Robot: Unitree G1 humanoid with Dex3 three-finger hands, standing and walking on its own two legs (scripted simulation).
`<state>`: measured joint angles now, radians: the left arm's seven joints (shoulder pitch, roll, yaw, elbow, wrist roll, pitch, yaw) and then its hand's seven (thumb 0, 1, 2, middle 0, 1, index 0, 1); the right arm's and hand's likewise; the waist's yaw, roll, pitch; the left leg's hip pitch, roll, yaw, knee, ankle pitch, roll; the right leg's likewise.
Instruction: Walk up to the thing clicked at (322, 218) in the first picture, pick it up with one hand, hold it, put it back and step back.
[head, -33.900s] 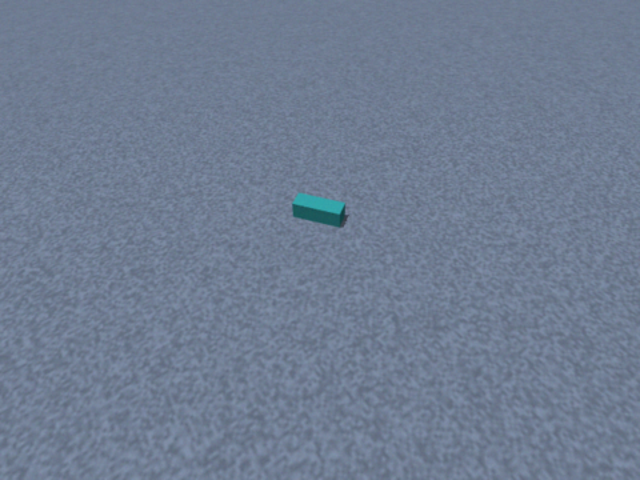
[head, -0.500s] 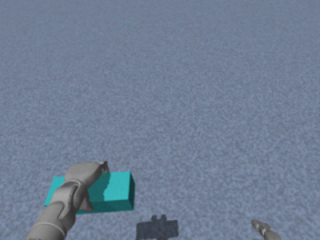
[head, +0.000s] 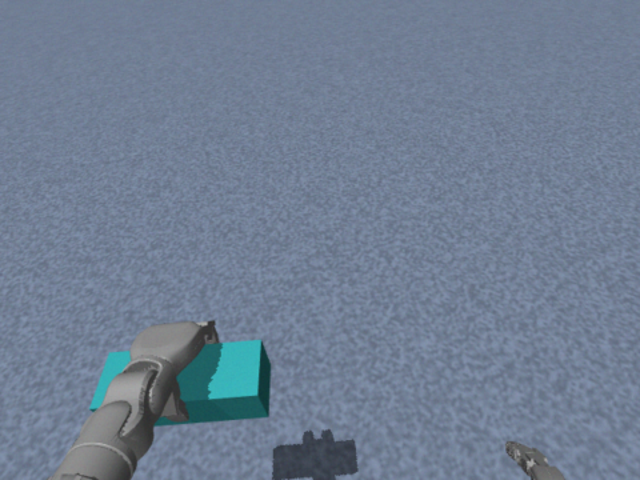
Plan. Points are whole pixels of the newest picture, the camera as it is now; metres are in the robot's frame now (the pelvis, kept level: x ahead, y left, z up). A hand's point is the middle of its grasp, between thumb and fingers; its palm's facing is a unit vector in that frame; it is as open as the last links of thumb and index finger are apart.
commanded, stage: crouch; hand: left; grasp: from above
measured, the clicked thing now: (188, 384) +0.30 +0.22 -0.08
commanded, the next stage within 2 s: lower in 1.88 s
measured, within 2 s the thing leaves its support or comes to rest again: neither
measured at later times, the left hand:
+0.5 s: hand (204, 397) +0.34 +0.25 -0.22, palm faces -0.41 +0.05 -0.91, open 11.3 cm
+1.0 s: hand (226, 414) +0.40 +0.27 -0.45, palm faces -0.45 -0.01 -0.89, open 11.1 cm
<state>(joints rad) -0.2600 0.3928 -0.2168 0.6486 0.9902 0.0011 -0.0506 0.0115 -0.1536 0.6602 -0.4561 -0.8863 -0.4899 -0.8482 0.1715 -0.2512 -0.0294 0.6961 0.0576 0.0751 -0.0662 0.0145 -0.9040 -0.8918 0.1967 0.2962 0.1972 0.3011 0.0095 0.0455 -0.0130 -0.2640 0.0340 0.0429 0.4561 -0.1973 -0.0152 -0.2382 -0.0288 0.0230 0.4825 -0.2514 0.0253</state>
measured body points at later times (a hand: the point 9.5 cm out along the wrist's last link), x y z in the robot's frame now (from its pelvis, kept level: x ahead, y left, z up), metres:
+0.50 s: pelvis -0.04 +0.01 -0.12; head +0.08 +0.03 +0.31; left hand +0.36 +0.24 -0.17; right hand +0.04 -0.29 -0.23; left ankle +0.03 +0.13 -0.74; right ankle +0.00 -0.14 -0.74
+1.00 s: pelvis -0.07 +0.02 -0.30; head +0.16 +0.06 +0.08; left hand +0.42 +0.27 -0.40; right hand -0.03 -0.26 -0.42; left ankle +0.02 +0.13 -0.74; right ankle +0.00 -0.13 -0.74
